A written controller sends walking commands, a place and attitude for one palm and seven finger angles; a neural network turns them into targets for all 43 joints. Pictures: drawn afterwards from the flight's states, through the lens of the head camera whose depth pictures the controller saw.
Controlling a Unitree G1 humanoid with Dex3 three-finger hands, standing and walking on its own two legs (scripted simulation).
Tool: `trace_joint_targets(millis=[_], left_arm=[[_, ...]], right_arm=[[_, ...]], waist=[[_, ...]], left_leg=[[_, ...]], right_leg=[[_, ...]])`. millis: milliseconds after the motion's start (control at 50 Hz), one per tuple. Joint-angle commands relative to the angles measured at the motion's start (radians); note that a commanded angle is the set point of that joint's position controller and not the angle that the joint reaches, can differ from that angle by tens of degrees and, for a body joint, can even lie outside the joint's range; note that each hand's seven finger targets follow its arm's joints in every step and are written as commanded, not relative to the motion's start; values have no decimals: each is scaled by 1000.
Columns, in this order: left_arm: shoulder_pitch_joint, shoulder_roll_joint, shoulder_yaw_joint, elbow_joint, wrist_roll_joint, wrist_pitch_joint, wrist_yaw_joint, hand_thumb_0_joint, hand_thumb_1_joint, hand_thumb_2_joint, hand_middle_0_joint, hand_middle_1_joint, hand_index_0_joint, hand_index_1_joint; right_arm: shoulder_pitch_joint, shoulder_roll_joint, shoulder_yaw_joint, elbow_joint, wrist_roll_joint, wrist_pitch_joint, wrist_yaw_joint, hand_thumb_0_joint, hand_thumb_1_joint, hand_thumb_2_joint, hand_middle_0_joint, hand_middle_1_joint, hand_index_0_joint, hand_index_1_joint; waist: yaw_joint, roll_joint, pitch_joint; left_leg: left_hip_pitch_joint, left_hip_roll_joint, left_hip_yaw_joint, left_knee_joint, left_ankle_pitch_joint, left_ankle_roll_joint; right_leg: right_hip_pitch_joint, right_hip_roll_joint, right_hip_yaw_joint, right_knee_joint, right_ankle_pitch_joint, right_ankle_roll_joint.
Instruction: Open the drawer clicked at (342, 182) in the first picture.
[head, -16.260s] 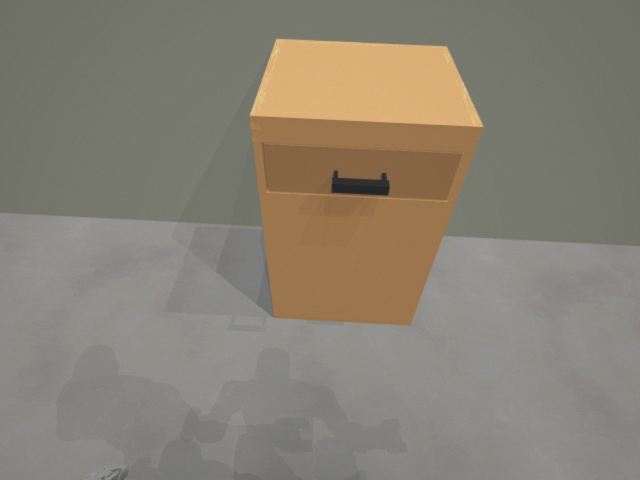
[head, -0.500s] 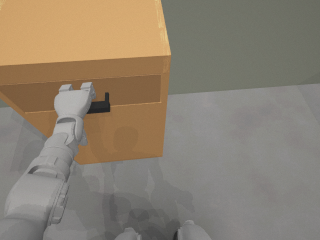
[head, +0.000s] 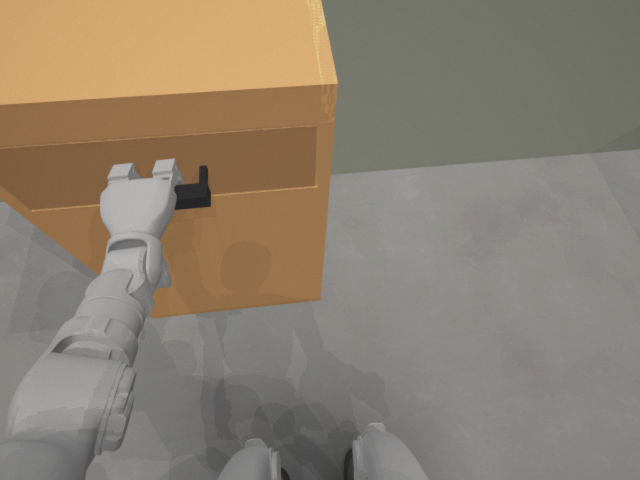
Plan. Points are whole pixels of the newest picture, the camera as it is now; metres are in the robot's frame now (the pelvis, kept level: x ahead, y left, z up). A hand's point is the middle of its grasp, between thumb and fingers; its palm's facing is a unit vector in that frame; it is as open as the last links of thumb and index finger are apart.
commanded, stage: lower the fingers behind the handle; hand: left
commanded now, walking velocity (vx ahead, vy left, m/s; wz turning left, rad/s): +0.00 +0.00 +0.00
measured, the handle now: (162, 186) +0.52 +0.20 -0.02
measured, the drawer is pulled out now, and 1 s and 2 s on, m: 0.00 0.00 0.06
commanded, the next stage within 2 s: close the thumb around the handle in 0.46 s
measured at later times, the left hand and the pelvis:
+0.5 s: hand (157, 226) +0.46 +0.21 -0.04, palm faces -0.06 -0.01 -1.00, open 13.8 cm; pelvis -0.01 +0.00 -0.01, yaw +0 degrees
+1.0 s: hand (157, 227) +0.46 +0.21 -0.04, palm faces -0.05 -0.02 -1.00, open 8.6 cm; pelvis +0.00 +0.00 -0.01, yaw +0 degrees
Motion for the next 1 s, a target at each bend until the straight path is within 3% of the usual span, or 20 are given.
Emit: trace_joint_targets(millis=[0, 80, 160, 200, 280, 320, 400, 420, 500, 540, 600, 620, 720, 760, 820, 860, 980], left_arm=[[-317, 227, 31, -100, -15, -1, 5, 0, -500, 300, -300, -1200, -300, -1200], [-353, 268, 59, -153, -4, -48, 6, 0, -500, 300, -300, -1200, -300, -1200], [-335, 222, 46, -168, -1, -53, 26, 0, -500, 300, -300, -1200, -300, -1200], [-377, 207, 29, -171, -5, -43, 39, 0, -500, 300, -300, -1200, -300, -1200], [-394, 246, 48, -133, -6, -10, 47, 0, -500, 300, -300, -1200, -300, -1200], [-443, 238, 37, -138, -8, 3, 45, 0, -500, 300, -300, -1200, -300, -1200], [-418, 243, 34, -121, -14, 23, 28, 0, -500, 300, -300, -1200, -300, -1200], [-436, 236, 29, -132, -23, 18, 21, 0, -500, 300, -300, -1200, -300, -1200], [-412, 243, 28, -119, -19, 4, 4, 0, -500, 300, -300, -1200, -300, -1200], [-404, 224, 20, -132, -17, -12, 0, 0, -500, 300, -300, -1200, -300, -1200], [-409, 208, 7, -134, -15, -27, 1, 0, -332, 372, -312, -1218, -312, -1218], [-409, 226, 26, -142, -16, -34, 4, 0, -276, 396, -316, -1224, -316, -1224], [-371, 204, 33, -186, -12, -45, 23, 0, 4, 516, -336, -1254, -336, -1254], [-351, 183, 21, -172, -12, -37, 32, 0, 116, 564, -344, -1266, -344, -1266], [-368, 224, 49, -182, -15, -25, 41, 0, 284, 636, -356, -1284, -356, -1284], [-354, 208, 32, -171, -13, -13, 41, 0, 396, 684, -364, -1296, -364, -1296], [-308, 200, 40, -185, -18, -4, 34, 0, 732, 828, -388, -1332, -388, -1332]], right_arm=[[152, -171, -52, -53, 1, -13, -16, 0, -900, -900, 200, 300, 200, 300], [159, -171, -53, -61, -4, -26, -20, 0, -900, -900, 200, 300, 200, 300], [169, -170, -64, -58, -6, -29, -13, 0, -900, -900, 200, 300, 200, 300], [171, -170, -64, -54, -4, -32, -9, 0, -900, -900, 200, 300, 200, 300], [173, -178, -61, -45, -1, -29, -9, 0, -900, -900, 200, 300, 200, 300], [178, -178, -60, -41, -2, -31, -10, 0, -900, -900, 200, 300, 200, 300], [179, -181, -57, -45, 1, -27, -12, 0, -900, -900, 200, 300, 200, 300], [180, -179, -55, -46, 0, -28, -13, 0, -900, -900, 200, 300, 200, 300], [180, -179, -50, -49, 2, -31, -18, 0, -900, -900, 200, 300, 200, 300], [184, -177, -54, -51, 2, -34, -18, 0, -900, -900, 200, 300, 200, 300], [184, -173, -54, -51, 1, -40, -18, 0, -900, -900, 200, 300, 200, 300], [185, -174, -53, -50, 0, -41, -17, 0, -900, -900, 200, 300, 200, 300], [190, -168, -64, -48, -6, -37, -9, 0, -900, -900, 200, 300, 200, 300], [189, -167, -65, -45, -4, -34, -6, 0, -900, -900, 200, 300, 200, 300], [183, -172, -63, -41, -7, -29, -6, 0, -900, -900, 200, 300, 200, 300], [177, -169, -61, -43, -2, -26, -5, 0, -900, -900, 200, 300, 200, 300], [174, -165, -63, -47, -5, -19, -3, 0, -900, -900, 200, 300, 200, 300]], waist=[[-18, -46, -369], [-9, -11, -428], [-8, 20, -462], [-25, 18, -451], [-24, 4, -441], [-40, 13, -449], [-30, 4, -459], [-33, 24, -461], [-29, 7, -424], [-29, 9, -438], [-36, 6, -418], [-29, 6, -422], [-14, 35, -487], [-19, 19, -457], [-20, -4, -457], [-15, 16, -442], [0, 13, -473]], left_leg=[[202, -38, -71, -84, 376, -2], [200, -38, -74, -60, 369, -1], [265, -27, -97, -47, 425, -14], [259, -25, -100, -46, 404, -13], [239, -29, -101, -51, 380, -13], [253, -26, -107, -54, 380, -12], [260, -29, -102, -63, 382, -12], [265, -30, -103, -64, 387, -12], [244, -29, -102, -72, 360, -9], [260, -26, -107, -66, 378, -10], [236, -28, -101, -61, 349, -7], [240, -27, -104, -63, 359, -8], [304, -21, -112, -49, 465, -19], [294, -20, -106, -50, 458, -18], [266, -25, -98, -55, 435, -12], [267, -27, -94, -62, 432, -14], [304, -27, -88, -62, 495, -15]], right_leg=[[248, 39, 42, -85, 327, -10], [230, 37, 47, -55, 314, -13], [169, 41, 30, -38, 304, -15], [154, 41, 30, -44, 285, -13], [158, 41, 28, -46, 265, -13], [148, 41, 27, -48, 259, -12], [173, 41, 27, -57, 266, -11], [173, 40, 29, -57, 271, -12], [173, 41, 28, -62, 252, -13], [164, 41, 28, -59, 262, -13], [156, 41, 31, -63, 244, -13], [162, 41, 30, -58, 250, -15], [165, 44, 25, -40, 313, -17], [166, 44, 24, -49, 316, -15], [203, 43, 32, -55, 330, -14], [197, 43, 30, -57, 325, -15], [236, 43, 32, -60, 381, -13]])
